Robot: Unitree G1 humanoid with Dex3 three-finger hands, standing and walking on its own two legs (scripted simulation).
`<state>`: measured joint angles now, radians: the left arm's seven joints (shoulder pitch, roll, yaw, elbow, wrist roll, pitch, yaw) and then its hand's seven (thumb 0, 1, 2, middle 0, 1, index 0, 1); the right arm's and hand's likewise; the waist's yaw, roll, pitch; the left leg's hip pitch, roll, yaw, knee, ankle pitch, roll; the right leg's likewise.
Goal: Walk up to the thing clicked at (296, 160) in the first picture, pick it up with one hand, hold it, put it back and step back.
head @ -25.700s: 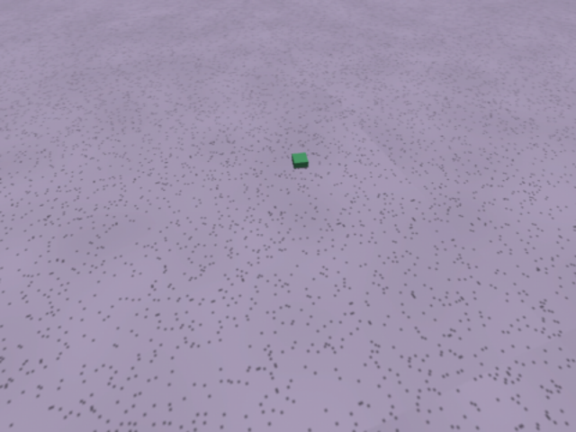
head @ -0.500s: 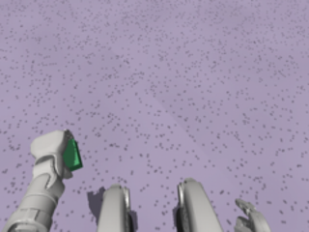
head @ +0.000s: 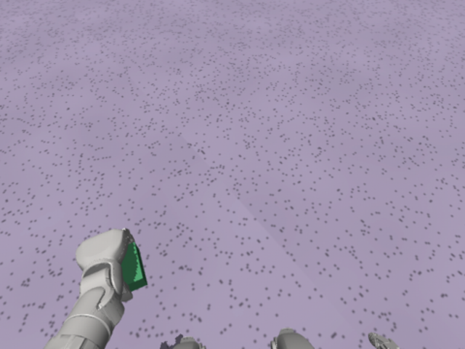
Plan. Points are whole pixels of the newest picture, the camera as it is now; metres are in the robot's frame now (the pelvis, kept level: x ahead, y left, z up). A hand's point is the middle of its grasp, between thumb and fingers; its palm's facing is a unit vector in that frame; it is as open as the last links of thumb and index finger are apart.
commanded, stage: lift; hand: left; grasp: from above
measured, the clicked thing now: (121, 270) +0.33 +0.23 -0.12
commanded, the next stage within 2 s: hold in 0.24 s
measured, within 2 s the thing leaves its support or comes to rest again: neither
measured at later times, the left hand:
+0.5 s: hand (108, 251) +0.33 +0.22 -0.03, palm faces -0.41 -0.17 -0.90, open 11.1 cm
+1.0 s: hand (102, 247) +0.32 +0.22 +0.01, palm faces -0.40 -0.16 -0.90, open 11.1 cm
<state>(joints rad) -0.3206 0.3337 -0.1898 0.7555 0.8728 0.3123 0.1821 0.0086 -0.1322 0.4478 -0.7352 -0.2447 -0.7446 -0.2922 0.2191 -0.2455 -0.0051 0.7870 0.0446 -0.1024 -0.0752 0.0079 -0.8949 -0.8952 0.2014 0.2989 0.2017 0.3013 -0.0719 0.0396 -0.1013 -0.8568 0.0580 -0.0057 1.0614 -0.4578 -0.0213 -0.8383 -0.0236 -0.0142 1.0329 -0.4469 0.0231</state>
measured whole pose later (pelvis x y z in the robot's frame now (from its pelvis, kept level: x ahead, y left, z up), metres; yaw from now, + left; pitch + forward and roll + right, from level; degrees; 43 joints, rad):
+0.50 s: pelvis +0.03 +0.00 +0.05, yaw +0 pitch +8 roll +0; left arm -0.31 0.29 -0.22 0.79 0.90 0.32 0.16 0.00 -0.18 0.56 -0.73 -0.31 -0.73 -0.38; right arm 0.23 -0.25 -0.02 0.78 0.04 -0.07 -0.03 0.01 -0.89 -0.89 0.20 0.30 0.20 0.30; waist -0.05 0.04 -0.07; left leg -0.51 0.04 0.02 0.73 -0.35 -0.02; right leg -0.51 -0.04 0.00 0.73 -0.35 0.03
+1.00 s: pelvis +0.02 +0.00 +0.06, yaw +0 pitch +4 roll +0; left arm -0.28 0.30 -0.24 0.69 0.91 0.33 0.08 0.00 -0.19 0.58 -0.71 -0.38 -0.71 -0.45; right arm 0.21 -0.26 -0.01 0.74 0.05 -0.04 -0.01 0.01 -0.90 -0.89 0.20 0.30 0.20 0.30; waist -0.02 0.05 -0.04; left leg -0.38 0.04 0.03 0.61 -0.30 -0.02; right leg -0.39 -0.04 0.00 0.62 -0.30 0.03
